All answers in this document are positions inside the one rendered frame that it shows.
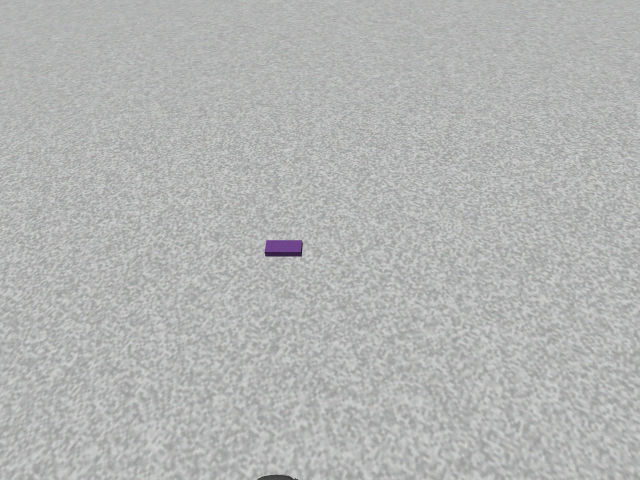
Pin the small box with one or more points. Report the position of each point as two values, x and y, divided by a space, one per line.
283 248

